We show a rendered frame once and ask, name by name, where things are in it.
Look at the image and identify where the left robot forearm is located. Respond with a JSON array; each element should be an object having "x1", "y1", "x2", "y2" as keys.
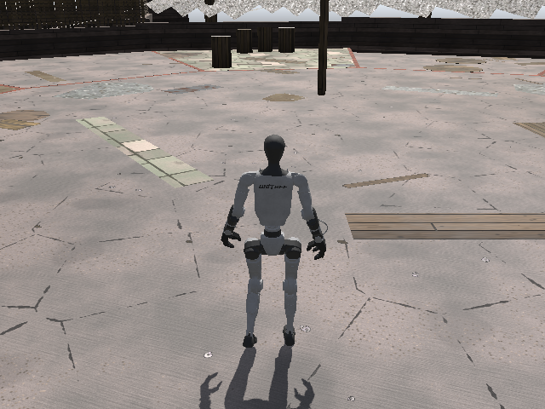
[{"x1": 223, "y1": 204, "x2": 239, "y2": 235}]

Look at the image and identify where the left robot hand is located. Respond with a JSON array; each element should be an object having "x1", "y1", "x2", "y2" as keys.
[{"x1": 221, "y1": 232, "x2": 241, "y2": 248}]

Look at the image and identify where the right robot hand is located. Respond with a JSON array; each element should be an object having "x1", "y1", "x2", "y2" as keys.
[{"x1": 307, "y1": 239, "x2": 326, "y2": 260}]

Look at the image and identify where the right robot forearm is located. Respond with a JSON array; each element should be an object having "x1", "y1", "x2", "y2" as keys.
[{"x1": 307, "y1": 208, "x2": 324, "y2": 243}]

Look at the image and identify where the left robot shin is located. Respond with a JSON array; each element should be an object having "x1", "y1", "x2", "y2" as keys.
[{"x1": 246, "y1": 279, "x2": 260, "y2": 337}]

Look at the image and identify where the right robot foot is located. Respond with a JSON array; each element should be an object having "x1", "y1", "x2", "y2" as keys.
[{"x1": 283, "y1": 325, "x2": 295, "y2": 346}]

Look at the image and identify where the robot left upper arm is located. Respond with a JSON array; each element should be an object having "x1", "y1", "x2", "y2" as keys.
[{"x1": 232, "y1": 171, "x2": 256, "y2": 218}]

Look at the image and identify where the robot right upper arm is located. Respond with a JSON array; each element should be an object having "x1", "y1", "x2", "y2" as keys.
[{"x1": 291, "y1": 172, "x2": 315, "y2": 221}]

